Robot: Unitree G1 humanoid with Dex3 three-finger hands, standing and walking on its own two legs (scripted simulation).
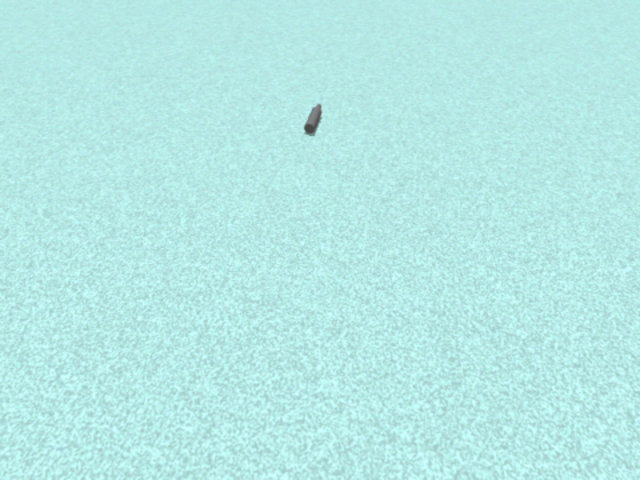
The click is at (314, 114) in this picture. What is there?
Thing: lying bottle
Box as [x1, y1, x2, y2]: [304, 104, 321, 132]
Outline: 319,104 317,104 312,109 304,127 304,129 307,132 312,132 316,125 321,112
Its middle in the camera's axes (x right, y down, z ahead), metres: -0.03 -0.69 +2.20
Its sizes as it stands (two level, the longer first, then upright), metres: 0.233 0.058 0.058
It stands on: the floor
